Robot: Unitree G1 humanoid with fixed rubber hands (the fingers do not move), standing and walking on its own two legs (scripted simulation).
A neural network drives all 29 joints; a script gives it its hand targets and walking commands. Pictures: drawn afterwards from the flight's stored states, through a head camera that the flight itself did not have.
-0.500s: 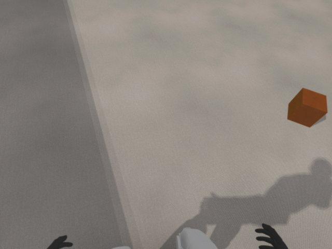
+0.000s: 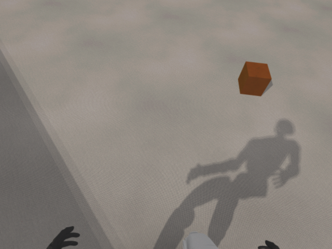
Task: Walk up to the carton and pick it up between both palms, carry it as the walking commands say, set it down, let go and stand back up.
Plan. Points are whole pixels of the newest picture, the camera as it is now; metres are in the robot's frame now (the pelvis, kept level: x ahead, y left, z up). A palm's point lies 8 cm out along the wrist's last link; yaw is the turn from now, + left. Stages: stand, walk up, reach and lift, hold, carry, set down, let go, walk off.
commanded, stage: walk up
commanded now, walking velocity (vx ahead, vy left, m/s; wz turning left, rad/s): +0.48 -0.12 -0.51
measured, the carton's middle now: (253, 79) +1.45 -0.76 -0.66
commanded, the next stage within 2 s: none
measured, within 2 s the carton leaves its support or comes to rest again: neither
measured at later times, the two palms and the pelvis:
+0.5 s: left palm (109, 190) +0.28 +0.17 -0.15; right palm (297, 193) +0.28 -0.38 -0.09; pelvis +0.21 -0.08 -0.01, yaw -11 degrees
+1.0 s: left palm (159, 124) +0.55 +0.03 -0.17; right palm (310, 120) +0.54 -0.52 -0.09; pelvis +0.47 -0.21 -0.02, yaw -18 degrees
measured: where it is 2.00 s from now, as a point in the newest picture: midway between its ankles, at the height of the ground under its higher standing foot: (233, 139)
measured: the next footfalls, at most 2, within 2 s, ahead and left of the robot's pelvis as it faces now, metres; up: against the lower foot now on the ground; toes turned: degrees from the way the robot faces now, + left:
right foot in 0.28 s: +0.20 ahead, -0.27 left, +0.00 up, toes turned +0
left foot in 0.44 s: +0.21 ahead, +0.04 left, +0.00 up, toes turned +0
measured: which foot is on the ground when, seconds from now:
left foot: down 0.00-0.26, up 0.28-0.42, down 0.44-0.80, up 0.82-0.98, down 1.00-1.00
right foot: up 0.00-0.26, down 0.28-0.44, up 0.46-0.78, down 0.80-1.00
